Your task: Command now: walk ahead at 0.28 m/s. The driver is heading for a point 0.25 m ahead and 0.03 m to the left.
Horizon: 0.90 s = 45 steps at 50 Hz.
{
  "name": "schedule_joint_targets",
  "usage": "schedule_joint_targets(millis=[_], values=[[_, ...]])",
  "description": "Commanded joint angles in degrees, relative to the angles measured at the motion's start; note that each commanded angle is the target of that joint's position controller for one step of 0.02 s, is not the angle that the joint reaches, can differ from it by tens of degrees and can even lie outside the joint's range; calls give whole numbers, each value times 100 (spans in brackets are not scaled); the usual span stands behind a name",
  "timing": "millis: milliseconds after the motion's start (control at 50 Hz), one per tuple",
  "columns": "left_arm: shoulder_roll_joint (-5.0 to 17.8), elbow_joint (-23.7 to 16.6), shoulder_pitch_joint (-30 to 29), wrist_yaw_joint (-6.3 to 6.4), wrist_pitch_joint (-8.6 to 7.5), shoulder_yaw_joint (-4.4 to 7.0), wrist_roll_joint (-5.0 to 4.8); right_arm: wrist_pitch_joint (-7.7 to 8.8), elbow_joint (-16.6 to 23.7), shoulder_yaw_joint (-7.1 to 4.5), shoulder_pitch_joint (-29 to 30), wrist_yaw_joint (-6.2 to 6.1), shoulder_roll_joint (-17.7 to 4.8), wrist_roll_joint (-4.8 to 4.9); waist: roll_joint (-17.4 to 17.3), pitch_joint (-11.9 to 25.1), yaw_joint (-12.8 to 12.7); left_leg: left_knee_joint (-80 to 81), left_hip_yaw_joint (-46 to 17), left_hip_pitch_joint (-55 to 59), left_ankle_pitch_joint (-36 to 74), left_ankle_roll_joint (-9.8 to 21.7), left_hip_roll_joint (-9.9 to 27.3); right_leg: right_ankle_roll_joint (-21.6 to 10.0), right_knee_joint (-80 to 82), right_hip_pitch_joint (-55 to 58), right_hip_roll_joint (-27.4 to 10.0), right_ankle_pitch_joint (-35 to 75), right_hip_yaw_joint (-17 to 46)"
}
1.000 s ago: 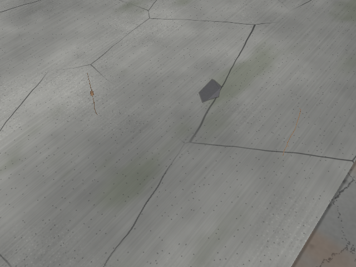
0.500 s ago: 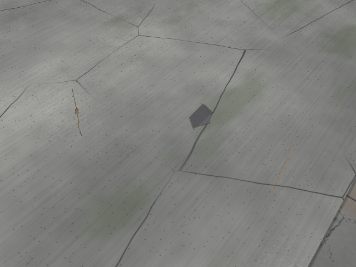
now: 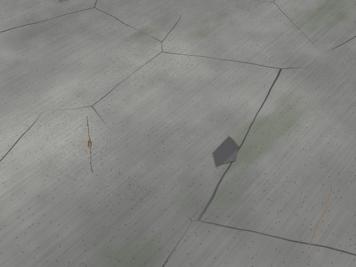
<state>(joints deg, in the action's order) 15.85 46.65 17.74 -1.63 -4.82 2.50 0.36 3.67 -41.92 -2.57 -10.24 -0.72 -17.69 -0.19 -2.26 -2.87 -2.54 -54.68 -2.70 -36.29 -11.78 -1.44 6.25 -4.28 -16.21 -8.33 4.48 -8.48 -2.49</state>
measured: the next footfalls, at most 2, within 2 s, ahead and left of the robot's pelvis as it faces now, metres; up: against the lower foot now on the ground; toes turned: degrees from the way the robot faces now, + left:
left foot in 0.18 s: +0.26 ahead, +0.14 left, +0.00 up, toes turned -1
right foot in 0.46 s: +0.19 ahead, -0.11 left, +0.00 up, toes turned -1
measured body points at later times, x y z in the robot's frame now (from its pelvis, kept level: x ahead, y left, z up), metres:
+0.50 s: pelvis +0.15 +0.03 -0.02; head +0.16 +0.03 +0.43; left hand +0.23 +0.31 -0.15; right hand +0.29 -0.21 -0.13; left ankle +0.22 +0.14 -0.75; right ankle +0.15 -0.11 -0.75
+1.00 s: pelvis +0.19 +0.01 -0.01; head +0.20 +0.01 +0.44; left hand +0.25 +0.26 -0.15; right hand +0.29 -0.26 -0.15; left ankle +0.22 +0.14 -0.75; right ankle +0.15 -0.11 -0.75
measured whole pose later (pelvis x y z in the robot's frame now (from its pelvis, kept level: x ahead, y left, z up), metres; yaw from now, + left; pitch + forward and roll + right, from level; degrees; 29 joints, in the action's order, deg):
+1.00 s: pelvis +0.19 +0.01 -0.01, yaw +0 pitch -2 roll +0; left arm 13.4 57.2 13.1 1.4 -0.4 0.4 0.2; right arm -1.1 -59.3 -2.5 -6.4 -1.9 -14.0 0.1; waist 0.0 -2.3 -0.3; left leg -28.0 -0.9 -14.2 -12.2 -0.8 0.3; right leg 0.1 -27.9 -6.8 -0.6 -19.5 -0.4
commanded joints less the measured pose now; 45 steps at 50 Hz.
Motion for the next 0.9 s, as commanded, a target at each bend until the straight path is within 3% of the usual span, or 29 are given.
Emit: schedule_joint_targets(millis=[20,60,120,160,180,200,220,240,260,280,300,340,380,440,460,480,500,520,540,620,760,900], values=[[841,-397,-492,85,-65,176,-13,61,222,15,-143,37,-84,-37,557,256,233,1201,179,861,1186,-74,-117,-792,514,-528,-1202,3345,320],[925,-261,-221,119,9,181,-36,92,288,15,197,98,-102,-5,532,376,58,1795,173,1083,1805,-55,-276,-725,429,-250,-1266,3044,357],[981,-121,-163,151,133,186,-81,115,380,-54,411,166,-312,-6,621,420,50,2295,26,1142,1607,109,-355,-639,66,266,-1515,2736,598],[969,-65,-288,180,212,181,-114,133,316,-124,192,187,-448,-62,594,501,261,2728,44,1516,1517,280,-440,-472,-461,419,-1520,2503,703],[862,-36,-266,190,234,147,-104,144,188,-177,-125,164,-551,-108,487,641,400,3049,95,2068,1965,395,-492,-310,-950,361,-1303,2458,647],[705,-55,-49,194,209,80,16,154,174,-254,-393,113,-905,-159,22,1052,410,2938,-372,2945,4224,614,65,-14,-1750,49,-924,1757,441],[266,13,786,160,171,-76,108,83,195,-231,-467,69,-997,-244,-934,1821,58,2544,-1558,4521,5620,1501,1184,354,-2966,-1091,-462,-745,322],[355,111,703,154,246,-95,12,-10,166,-101,-580,74,-416,-154,-1084,2185,316,2766,-2134,4549,5071,1936,1498,582,-3795,-1440,-338,-2971,573],[679,45,411,149,342,-9,-93,-54,125,-22,-448,127,-259,-55,-714,1876,341,3051,-2085,4073,3669,1811,1322,625,-4061,-1649,-496,-3231,766],[701,23,132,198,466,27,-129,-86,120,-18,-150,157,-263,-45,-419,1458,278,3284,-1935,3611,2467,1592,1141,670,-4146,-1796,-625,-3047,735],[716,6,-34,255,594,57,-95,-107,159,-15,215,176,-308,-53,-310,1038,213,3567,-1731,2998,1594,1454,1006,732,-3922,-1778,-715,-2788,696],[631,55,4,345,755,68,-47,-151,161,-64,729,150,-431,-129,-622,720,3,3940,-1324,1977,478,1241,661,825,-3266,-1110,-775,-2207,574],[488,219,182,368,755,45,-18,-177,82,-63,805,110,-372,-155,-677,782,-28,3973,-921,1657,206,1182,437,798,-2652,-519,-703,-1557,405],[366,354,201,333,705,30,67,-206,-108,-26,748,52,-253,-48,-464,832,-70,3844,-615,1431,-932,924,203,606,-1495,194,-588,-317,177],[411,296,65,329,692,22,143,-205,-221,16,589,50,-136,-51,-321,695,-21,3819,-557,1316,-1460,665,66,494,-1198,241,-722,-115,335],[587,176,-104,349,676,28,155,-214,-299,29,494,47,-119,-88,-89,444,99,3636,-459,1290,-1724,438,-106,336,-828,16,-1039,-348,675],[906,256,-259,360,653,111,62,-234,-288,-2,391,36,-125,-80,644,148,361,3524,-93,1721,-1364,259,-434,156,-753,-889,-1010,-1505,700],[672,239,-417,344,580,63,47,-238,-324,-5,535,8,-183,-115,694,52,278,3213,-47,2239,-857,190,-471,171,-524,-1362,-947,-1946,714],[522,276,-479,343,504,13,81,-236,-355,-22,518,-13,-169,-89,760,83,329,3067,-30,2478,-481,236,-468,269,-427,-1461,-956,-1819,720],[512,436,-312,323,317,-10,20,-240,-634,-43,353,-44,-155,-47,535,339,261,2856,-20,2639,742,378,-439,439,-683,-920,-869,-503,583],[491,647,-185,335,375,-47,-11,-319,-1040,-76,363,-49,-181,8,268,420,185,2754,12,2807,1508,335,-441,382,-797,-566,-794,323,474],[437,827,-218,318,394,-73,-15,-410,-1406,-97,387,-114,-244,24,241,379,207,2789,5,2935,1613,296,-427,368,-718,-438,-751,601,410]])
